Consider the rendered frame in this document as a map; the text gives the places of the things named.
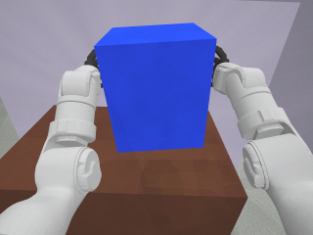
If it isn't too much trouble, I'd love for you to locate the right robot forearm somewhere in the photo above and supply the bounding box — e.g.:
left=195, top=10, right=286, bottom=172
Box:
left=212, top=62, right=313, bottom=163

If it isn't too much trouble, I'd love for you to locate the robot right hand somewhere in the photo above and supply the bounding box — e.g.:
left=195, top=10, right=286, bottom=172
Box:
left=211, top=45, right=230, bottom=87

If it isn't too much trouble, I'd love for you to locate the robot left hand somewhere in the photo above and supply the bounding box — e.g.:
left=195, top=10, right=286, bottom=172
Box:
left=84, top=49, right=103, bottom=88

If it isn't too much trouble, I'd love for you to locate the robot right upper arm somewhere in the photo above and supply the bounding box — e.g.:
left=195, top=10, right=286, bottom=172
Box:
left=243, top=133, right=313, bottom=235

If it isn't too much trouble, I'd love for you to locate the robot left upper arm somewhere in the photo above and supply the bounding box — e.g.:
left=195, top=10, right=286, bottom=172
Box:
left=0, top=146, right=102, bottom=235

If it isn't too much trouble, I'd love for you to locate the carton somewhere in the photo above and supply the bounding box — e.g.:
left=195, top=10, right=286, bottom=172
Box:
left=94, top=23, right=217, bottom=153

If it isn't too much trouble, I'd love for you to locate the pedestal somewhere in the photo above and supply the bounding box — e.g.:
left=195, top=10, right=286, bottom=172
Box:
left=0, top=105, right=248, bottom=235

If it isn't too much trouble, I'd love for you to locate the left robot forearm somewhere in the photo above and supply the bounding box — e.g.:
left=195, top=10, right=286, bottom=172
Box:
left=34, top=65, right=102, bottom=186

